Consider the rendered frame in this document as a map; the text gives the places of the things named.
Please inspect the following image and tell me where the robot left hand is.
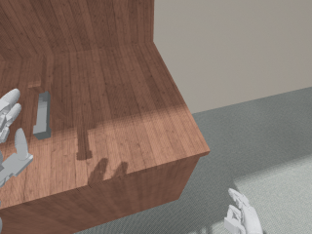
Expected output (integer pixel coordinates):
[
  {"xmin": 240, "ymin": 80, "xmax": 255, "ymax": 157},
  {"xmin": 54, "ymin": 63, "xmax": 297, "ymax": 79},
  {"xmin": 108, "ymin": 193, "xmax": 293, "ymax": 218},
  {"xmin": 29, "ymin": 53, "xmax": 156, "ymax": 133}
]
[{"xmin": 0, "ymin": 89, "xmax": 33, "ymax": 188}]

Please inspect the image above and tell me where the counter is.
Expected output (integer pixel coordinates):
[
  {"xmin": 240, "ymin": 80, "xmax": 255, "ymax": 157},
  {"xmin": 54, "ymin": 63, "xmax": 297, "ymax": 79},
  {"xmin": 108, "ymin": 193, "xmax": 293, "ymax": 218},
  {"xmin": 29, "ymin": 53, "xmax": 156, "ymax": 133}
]
[{"xmin": 0, "ymin": 0, "xmax": 211, "ymax": 234}]

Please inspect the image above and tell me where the robot right hand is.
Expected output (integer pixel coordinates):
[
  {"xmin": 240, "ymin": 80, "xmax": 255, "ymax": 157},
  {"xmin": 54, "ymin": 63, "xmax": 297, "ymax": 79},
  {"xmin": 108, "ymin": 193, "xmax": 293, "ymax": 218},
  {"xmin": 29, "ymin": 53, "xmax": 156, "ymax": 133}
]
[{"xmin": 224, "ymin": 188, "xmax": 263, "ymax": 234}]

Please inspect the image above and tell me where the tap lever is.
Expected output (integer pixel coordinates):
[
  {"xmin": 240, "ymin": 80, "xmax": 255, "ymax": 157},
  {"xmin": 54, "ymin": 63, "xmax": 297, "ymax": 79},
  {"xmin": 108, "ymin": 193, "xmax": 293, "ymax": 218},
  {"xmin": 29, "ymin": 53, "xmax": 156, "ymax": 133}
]
[{"xmin": 33, "ymin": 91, "xmax": 52, "ymax": 140}]

